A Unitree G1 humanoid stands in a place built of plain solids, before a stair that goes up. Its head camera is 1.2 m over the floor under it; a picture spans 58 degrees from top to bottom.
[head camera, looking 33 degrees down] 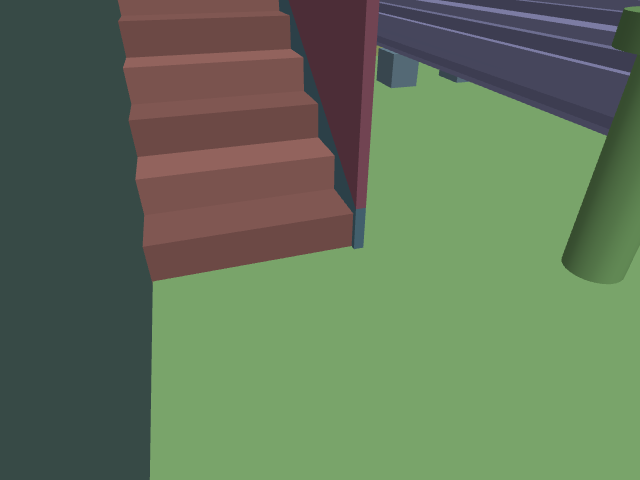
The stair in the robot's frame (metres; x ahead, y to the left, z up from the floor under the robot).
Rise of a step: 0.18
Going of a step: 0.28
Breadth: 0.95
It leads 17 degrees to the left of straight ahead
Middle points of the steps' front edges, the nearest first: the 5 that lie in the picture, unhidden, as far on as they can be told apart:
1.65 0.29 0.19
1.92 0.38 0.37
2.18 0.46 0.55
2.45 0.54 0.74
2.71 0.63 0.92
